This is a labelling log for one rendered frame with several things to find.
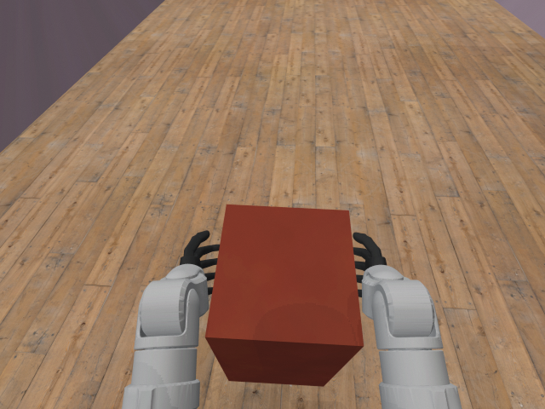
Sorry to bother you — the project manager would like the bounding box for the robot left hand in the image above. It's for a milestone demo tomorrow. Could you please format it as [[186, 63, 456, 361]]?
[[180, 230, 220, 295]]

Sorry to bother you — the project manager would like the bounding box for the carton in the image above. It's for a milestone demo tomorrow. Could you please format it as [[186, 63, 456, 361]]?
[[205, 204, 364, 387]]

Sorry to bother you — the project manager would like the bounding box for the robot right hand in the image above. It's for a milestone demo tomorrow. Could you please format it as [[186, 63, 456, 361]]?
[[353, 233, 387, 297]]

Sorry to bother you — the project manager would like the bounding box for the robot left forearm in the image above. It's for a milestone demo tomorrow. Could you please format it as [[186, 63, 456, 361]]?
[[122, 264, 209, 409]]

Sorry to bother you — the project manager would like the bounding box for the robot right forearm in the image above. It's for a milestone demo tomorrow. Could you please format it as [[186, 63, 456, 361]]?
[[362, 265, 462, 409]]

